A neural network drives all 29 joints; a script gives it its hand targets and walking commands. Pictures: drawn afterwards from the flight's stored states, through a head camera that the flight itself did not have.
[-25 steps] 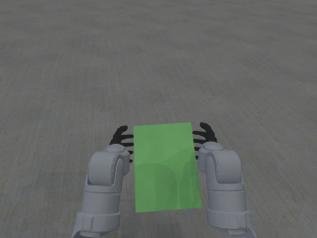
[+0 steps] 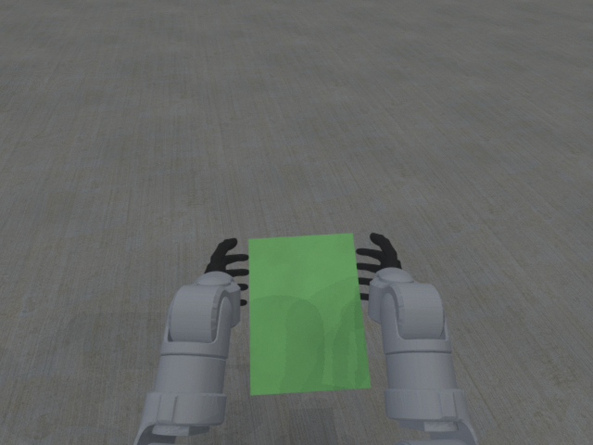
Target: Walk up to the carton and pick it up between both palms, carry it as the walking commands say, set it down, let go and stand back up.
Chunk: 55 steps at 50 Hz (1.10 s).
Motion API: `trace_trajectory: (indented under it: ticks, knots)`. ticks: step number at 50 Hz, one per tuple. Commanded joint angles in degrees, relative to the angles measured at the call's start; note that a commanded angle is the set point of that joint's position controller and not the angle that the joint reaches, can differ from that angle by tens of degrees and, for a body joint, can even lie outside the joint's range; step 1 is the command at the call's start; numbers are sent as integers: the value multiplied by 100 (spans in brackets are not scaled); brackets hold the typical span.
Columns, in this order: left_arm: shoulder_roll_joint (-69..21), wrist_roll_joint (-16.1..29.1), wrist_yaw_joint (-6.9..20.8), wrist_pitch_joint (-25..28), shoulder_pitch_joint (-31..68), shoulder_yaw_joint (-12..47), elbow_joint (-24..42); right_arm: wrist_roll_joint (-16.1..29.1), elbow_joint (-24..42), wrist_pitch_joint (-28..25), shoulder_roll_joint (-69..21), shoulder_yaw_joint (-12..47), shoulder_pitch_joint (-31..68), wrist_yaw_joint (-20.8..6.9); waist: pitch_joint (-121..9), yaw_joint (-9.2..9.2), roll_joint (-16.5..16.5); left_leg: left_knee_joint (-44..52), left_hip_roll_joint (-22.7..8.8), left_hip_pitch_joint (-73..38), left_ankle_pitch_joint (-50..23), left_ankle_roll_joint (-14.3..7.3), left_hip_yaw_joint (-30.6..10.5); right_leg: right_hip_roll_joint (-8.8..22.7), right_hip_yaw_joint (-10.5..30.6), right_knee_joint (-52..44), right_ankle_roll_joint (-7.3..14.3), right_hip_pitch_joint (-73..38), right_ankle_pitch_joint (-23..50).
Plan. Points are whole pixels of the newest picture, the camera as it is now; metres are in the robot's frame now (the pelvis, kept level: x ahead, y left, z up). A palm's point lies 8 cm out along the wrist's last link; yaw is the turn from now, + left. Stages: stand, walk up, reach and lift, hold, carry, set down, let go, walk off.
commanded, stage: carry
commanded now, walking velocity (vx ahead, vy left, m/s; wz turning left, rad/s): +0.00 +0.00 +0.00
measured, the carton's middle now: (304, 317) +0.33 +0.00 -0.03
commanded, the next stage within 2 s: hold in 0.86 s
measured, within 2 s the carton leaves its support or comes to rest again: neither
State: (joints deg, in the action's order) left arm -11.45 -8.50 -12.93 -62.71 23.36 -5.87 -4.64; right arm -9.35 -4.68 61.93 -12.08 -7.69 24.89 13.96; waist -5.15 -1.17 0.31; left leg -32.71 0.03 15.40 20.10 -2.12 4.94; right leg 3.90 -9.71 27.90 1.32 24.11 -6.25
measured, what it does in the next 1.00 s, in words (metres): stands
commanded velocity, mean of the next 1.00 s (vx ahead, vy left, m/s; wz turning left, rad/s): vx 0.00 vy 0.00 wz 0.00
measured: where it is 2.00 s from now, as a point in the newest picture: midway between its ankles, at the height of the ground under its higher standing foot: outside the picture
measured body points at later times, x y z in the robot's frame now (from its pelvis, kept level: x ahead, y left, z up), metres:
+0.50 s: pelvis +0.03 +0.03 +0.00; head +0.02 +0.04 +0.45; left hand +0.34 +0.15 +0.05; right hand +0.35 -0.08 +0.06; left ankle -0.03 +0.09 -0.73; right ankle +0.09 -0.11 -0.73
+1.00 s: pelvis +0.03 +0.03 +0.01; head +0.01 +0.03 +0.46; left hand +0.33 +0.16 +0.04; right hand +0.34 -0.08 +0.04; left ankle -0.03 +0.09 -0.73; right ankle +0.09 -0.14 -0.72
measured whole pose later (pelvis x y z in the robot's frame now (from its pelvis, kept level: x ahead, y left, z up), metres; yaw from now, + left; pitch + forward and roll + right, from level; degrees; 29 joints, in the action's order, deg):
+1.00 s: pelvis +0.03 +0.03 +0.01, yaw +6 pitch -1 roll -3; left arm -9.3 -12.6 -8.1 -44.8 17.2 -1.1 -18.1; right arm -12.2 -14.9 44.1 -8.8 -5.7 15.2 5.9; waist -2.9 2.0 -2.3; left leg -25.4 2.0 6.2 18.1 -3.5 -1.4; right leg 0.2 4.4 22.1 -1.4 13.6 -3.7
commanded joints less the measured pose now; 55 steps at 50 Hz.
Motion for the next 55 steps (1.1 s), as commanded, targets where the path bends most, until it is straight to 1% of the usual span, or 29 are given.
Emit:
trace_trajectory:
  ticks: [1,5,8,12,15,22,24,30,35,43,44,45,46,47,48,49,50,51,52,53,54,55]
  knots:
    - [-5174,1372,1223,711,2198,1892,112,1348,-223,-516,-5310,1803,1681,-1227,-1899,-27,-89,513,-755,-165,-1768,41,-602,564,660,16,-59,-1524,1038]
    - [-4966,1251,1275,1210,2204,1824,-209,1224,-415,-1020,-5038,1739,1720,-1288,-1908,-37,-130,427,-798,-352,-2283,24,-556,525,561,173,-85,-1494,1167]
    - [-4977,1276,1287,1459,2099,1967,-100,1265,-213,-1278,-4984,1898,1710,-1306,-1956,-29,-130,299,-815,-479,-2789,5,-539,506,519,270,-85,-1507,1397]
    - [-5074,1318,1295,1545,1836,2246,158,1362,77,-1378,-5055,2192,1535,-1317,-2056,-17,-115,119,-830,-596,-3394,-9,-544,490,482,367,-59,-1580,1702]
    - [-5168,1342,1318,1500,1683,2451,328,1410,226,-1344,-5153,2373,1389,-1343,-2035,-9,-138,93,-844,-618,-3580,3,-567,476,474,377,-53,-1574,1664]
    - [-5305,1374,1385,1401,1630,2696,490,1431,356,-1262,-5299,2526,1292,-1420,-1823,12,-212,276,-886,-573,-3486,27,-649,451,504,283,-113,-1434,1118]
    - [-5399,1427,1391,1359,1648,2796,622,1477,485,-1221,-5393,2608,1293,-1429,-1766,19,-227,341,-897,-557,-3432,34,-668,447,511,253,-139,-1394,971]
    - [-5490,1437,1399,1232,1638,2853,634,1494,517,-1092,-5498,2653,1281,-1450,-1637,33,-239,492,-904,-509,-3252,53,-690,452,525,180,-206,-1323,684]
    - [-5536,1444,1406,1182,1685,2828,589,1510,480,-1037,-5562,2646,1324,-1467,-1573,38,-222,581,-894,-463,-3097,64,-695,428,540,138,-216,-1311,596]
    - [-5543,1437,1413,1193,1744,2749,474,1515,392,-1047,-5571,2601,1395,-1481,-1591,33,-207,597,-868,-453,-3008,68,-666,419,576,109,-196,-1359,659]
    - [-5124,246,1535,1589,590,1434,-1537,461,-1619,-1455,-4296,1630,658,-1699,-191,-25,-928,1206,-191,-220,-3351,425,-1442,-972,1198,-199,-39,-2397,1042]
    - [-5585,481,1610,2002,890,2051,-1525,610,-1624,-1860,-4581,1968,795,-1876,-220,40,-1022,1292,-128,-155,-3674,461,-1488,-985,1389,-198,-44,-2537,1287]
    - [-5986,635,1679,2264,1175,2489,-863,799,-1109,-2100,-4940,2325,970,-2040,-736,94,-884,1199,-65,-656,-4495,520,-1483,-1047,1385,-254,-97,-2397,1482]
    - [-6343,724,1691,2408,1373,2742,-456,991,-645,-2245,-5258,2682,1290,-2148,-1375,60,-755,1085,-36,-1012,-5345,537,-1489,-1139,1386,-278,-154,-2394,1722]
    - [-6618,969,1732,2522,1893,3109,-54,1203,-163,-2348,-5515,2919,1611,-2196,-2203,234,-665,987,-119,-1369,-6088,520,-1534,-1252,1316,-240,-203,-2529,1796]
    - [-6711,1161,1813,2549,2119,3345,-34,1325,151,-2358,-5716,2992,1725,-2215,-2789,461,-497,900,-128,-1602,-6281,492,-1506,-1281,1269,-233,-253,-2516,1929]
    - [-6711,1240,1899,2544,2289,3439,-232,1269,147,-2332,-5784,2833,1767,-2194,-2867,673,-415,953,-71,-1508,-5711,437,-1436,-1234,1241,-240,-307,-2500,1981]
    - [-6708,1234,1994,2531,2342,3406,-538,1189,71,-2295,-5792,2724,1705,-2179,-2631,815,-341,1067,-44,-1372,-5096,383,-1398,-1200,1155,-286,-332,-2402,1803]
    - [-6688,1211,2090,2515,2367,3323,-870,1099,-87,-2253,-5778,2598,1678,-2153,-2253,902,-295,1150,-6,-1173,-4449,362,-1348,-1152,1093,-330,-350,-2355,1587]
    - [-6640,1149,2161,2520,2362,3169,-1187,1063,-305,-2224,-5791,2497,1674,-2134,-1868,904,-309,1226,37,-922,-3865,347,-1302,-1097,1048,-378,-352,-2342,1384]
    - [-6598,1102,2222,2538,2385,3053,-1425,1058,-486,-2201,-5852,2421,1685,-2125,-1597,910,-330,1284,76,-689,-3428,329,-1290,-1056,1024,-407,-355,-2381,1258]
    - [-6551,1041,2255,2553,2404,2919,-1600,1049,-674,-2179,-5902,2340,1705,-2122,-1409,874,-362,1325,101,-502,-3123,318,-1292,-1033,1011,-403,-354,-2422,1143]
